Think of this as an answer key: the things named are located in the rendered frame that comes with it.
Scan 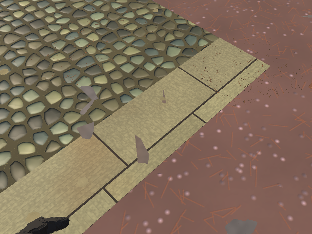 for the robot left hand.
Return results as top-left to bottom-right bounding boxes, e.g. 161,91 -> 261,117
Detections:
16,216 -> 70,234

